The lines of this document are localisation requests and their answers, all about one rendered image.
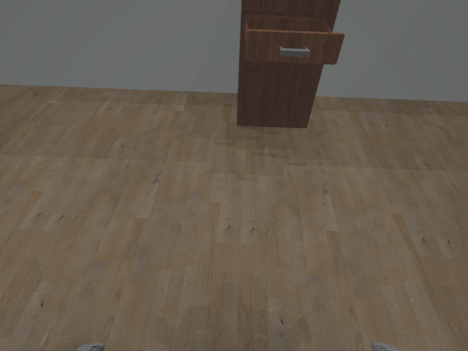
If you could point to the drawer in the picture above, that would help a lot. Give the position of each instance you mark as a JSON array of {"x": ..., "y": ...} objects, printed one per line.
[{"x": 264, "y": 36}]

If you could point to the cabinet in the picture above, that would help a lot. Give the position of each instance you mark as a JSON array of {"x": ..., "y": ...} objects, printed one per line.
[{"x": 273, "y": 94}]

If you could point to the handle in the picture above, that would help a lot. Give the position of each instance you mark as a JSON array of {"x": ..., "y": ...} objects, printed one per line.
[{"x": 294, "y": 52}]

